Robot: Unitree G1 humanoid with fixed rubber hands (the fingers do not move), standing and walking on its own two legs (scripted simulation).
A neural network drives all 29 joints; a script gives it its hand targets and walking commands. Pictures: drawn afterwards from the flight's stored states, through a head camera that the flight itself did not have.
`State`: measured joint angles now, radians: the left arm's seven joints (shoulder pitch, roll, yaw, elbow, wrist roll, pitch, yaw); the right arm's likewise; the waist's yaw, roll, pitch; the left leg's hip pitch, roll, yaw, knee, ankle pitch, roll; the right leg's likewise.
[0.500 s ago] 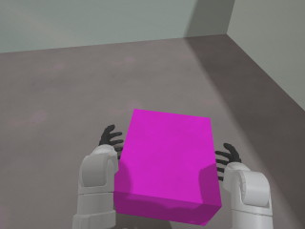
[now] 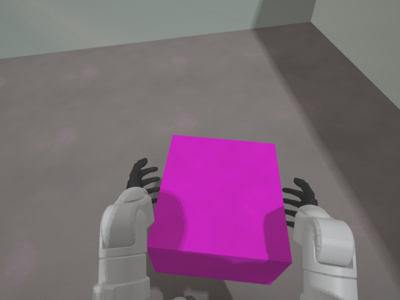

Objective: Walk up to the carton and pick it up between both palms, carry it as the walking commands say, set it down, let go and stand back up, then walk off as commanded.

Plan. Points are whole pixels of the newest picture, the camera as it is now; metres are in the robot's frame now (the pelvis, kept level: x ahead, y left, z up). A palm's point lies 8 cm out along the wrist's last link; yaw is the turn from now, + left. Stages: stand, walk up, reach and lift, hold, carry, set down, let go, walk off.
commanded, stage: carry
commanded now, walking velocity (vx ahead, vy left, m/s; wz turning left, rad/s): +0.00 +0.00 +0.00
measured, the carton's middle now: (218, 204) +0.33 +0.02 -0.02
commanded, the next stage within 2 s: hold in 1.34 s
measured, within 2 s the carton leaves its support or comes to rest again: neither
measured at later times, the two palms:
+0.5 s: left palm (146, 198) +0.29 +0.15 +0.07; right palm (314, 221) +0.27 -0.16 +0.04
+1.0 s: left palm (154, 205) +0.29 +0.14 +0.05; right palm (320, 226) +0.27 -0.18 +0.02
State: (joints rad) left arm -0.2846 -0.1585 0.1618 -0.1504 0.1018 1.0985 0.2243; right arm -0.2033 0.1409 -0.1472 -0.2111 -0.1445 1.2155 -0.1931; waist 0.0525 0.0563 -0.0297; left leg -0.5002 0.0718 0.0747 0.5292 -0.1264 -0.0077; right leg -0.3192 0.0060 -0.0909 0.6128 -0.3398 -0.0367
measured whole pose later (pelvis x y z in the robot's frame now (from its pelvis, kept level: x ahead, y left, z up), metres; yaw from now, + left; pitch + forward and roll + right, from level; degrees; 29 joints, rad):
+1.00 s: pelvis +0.01 -0.02 +0.00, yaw +1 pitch +0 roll +1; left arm -0.16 -0.13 0.15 0.03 0.19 0.82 0.07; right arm -0.09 0.13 -0.13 0.00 -0.20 0.90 -0.08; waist 0.00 0.01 -0.06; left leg -0.43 0.08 0.06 0.53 -0.10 -0.04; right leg -0.27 0.00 -0.12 0.66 -0.40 -0.06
